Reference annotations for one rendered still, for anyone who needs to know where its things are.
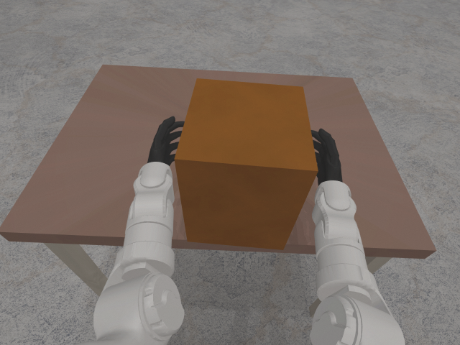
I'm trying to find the robot left hand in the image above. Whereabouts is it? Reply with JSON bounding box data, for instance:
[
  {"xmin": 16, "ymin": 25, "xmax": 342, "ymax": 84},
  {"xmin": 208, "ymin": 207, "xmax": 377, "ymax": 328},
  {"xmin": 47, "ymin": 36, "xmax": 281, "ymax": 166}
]
[{"xmin": 147, "ymin": 116, "xmax": 185, "ymax": 166}]

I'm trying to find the carton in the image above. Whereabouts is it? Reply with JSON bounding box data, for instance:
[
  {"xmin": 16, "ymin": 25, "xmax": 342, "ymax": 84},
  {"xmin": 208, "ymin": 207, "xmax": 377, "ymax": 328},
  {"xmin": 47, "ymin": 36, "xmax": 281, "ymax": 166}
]
[{"xmin": 174, "ymin": 78, "xmax": 318, "ymax": 250}]

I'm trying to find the robot right forearm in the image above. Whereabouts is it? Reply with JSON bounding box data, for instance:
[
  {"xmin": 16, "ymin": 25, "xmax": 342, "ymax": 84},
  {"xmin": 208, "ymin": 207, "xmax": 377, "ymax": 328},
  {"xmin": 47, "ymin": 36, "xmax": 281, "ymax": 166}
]
[{"xmin": 312, "ymin": 180, "xmax": 393, "ymax": 317}]

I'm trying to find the right robot upper arm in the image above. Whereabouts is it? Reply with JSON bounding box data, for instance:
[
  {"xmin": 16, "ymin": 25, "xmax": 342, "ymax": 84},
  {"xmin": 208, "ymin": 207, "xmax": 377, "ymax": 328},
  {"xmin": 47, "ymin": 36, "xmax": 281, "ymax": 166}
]
[{"xmin": 310, "ymin": 294, "xmax": 405, "ymax": 345}]

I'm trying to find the robot left forearm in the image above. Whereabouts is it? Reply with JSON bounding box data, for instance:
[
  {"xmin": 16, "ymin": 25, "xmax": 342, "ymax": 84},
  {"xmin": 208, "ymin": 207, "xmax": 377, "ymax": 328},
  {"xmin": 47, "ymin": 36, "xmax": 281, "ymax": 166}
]
[{"xmin": 93, "ymin": 162, "xmax": 175, "ymax": 330}]

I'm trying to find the robot right hand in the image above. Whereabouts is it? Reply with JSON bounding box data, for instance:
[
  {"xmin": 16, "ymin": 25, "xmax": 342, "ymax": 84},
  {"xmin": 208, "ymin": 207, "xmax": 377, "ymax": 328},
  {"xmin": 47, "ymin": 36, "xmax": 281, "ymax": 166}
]
[{"xmin": 311, "ymin": 129, "xmax": 343, "ymax": 185}]

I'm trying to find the left robot upper arm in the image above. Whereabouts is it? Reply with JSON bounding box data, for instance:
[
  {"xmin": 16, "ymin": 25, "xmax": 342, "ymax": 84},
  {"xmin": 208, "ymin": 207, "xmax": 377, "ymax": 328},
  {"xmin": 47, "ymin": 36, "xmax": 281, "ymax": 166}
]
[{"xmin": 74, "ymin": 272, "xmax": 185, "ymax": 345}]

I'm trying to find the table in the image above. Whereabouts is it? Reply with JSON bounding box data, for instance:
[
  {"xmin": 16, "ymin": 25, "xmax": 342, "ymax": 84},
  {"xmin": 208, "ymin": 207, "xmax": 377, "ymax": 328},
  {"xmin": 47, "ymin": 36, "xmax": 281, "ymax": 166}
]
[{"xmin": 0, "ymin": 65, "xmax": 437, "ymax": 318}]

